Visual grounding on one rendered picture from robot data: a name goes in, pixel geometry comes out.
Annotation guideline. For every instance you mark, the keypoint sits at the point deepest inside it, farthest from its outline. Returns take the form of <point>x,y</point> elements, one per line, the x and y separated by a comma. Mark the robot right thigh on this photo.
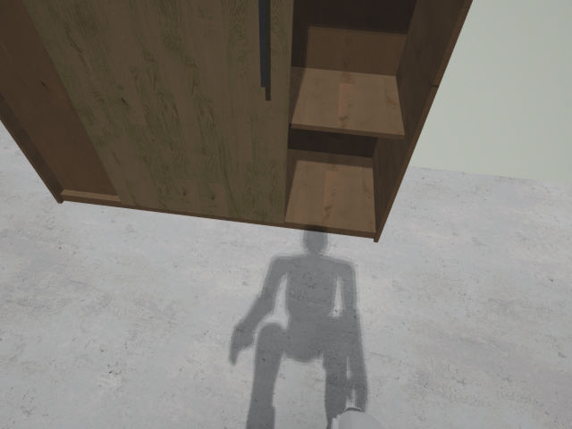
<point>355,420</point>

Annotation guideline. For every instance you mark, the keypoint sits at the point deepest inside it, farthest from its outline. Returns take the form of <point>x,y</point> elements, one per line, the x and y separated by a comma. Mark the wardrobe door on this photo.
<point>169,92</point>
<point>32,87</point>

